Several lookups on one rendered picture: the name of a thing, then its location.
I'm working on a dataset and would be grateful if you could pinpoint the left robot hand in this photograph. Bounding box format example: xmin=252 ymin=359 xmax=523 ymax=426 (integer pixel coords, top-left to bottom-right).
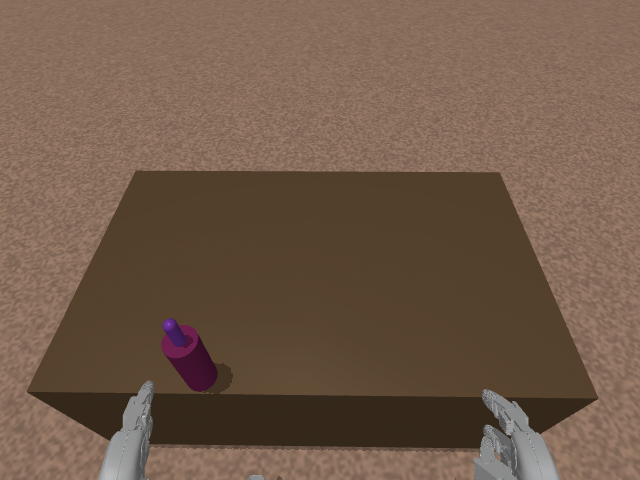
xmin=98 ymin=380 xmax=154 ymax=480

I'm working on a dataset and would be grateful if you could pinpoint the bottle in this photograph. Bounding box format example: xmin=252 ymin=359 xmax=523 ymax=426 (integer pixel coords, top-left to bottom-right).
xmin=161 ymin=319 xmax=218 ymax=392

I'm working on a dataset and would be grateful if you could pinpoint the right robot hand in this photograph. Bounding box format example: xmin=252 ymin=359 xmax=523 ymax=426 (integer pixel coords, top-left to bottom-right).
xmin=474 ymin=389 xmax=560 ymax=480

